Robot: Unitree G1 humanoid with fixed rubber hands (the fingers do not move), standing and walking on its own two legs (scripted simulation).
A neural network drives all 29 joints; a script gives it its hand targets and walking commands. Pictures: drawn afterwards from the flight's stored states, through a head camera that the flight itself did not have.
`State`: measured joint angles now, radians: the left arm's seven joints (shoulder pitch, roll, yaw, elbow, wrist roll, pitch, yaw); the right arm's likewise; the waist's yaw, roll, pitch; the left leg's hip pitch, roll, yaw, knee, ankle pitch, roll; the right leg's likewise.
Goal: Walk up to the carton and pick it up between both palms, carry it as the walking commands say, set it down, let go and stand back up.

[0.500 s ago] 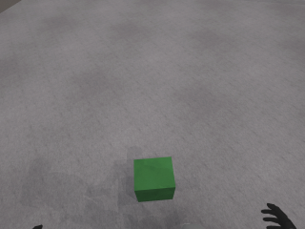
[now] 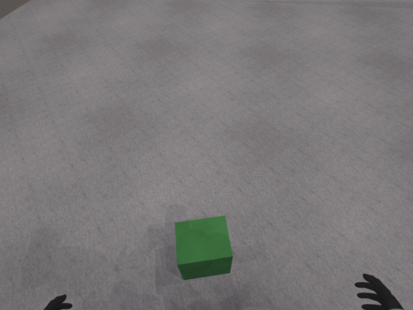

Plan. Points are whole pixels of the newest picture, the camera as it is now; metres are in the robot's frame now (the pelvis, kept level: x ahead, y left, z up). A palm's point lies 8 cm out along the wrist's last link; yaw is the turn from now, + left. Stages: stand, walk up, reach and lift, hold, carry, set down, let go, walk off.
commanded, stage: walk up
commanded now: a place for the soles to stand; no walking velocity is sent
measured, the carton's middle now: (203, 249) +0.43 +0.05 -0.64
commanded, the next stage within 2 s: reach and lift in 0.10 s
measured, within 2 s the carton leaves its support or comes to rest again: neither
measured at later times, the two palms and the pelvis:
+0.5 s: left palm (71, 295) +0.17 +0.30 -0.11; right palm (341, 267) +0.21 -0.27 -0.11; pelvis +0.00 +0.00 -0.02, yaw +8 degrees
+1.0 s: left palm (99, 248) +0.28 +0.29 -0.15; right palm (296, 230) +0.32 -0.21 -0.16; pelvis -0.05 -0.02 -0.07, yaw +9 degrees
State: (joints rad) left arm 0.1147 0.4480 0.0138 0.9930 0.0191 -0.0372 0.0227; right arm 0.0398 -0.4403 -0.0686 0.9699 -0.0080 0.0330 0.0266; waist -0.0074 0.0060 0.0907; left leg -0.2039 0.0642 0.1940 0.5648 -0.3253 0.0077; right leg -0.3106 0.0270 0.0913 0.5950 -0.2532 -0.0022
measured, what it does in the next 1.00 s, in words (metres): lowers itself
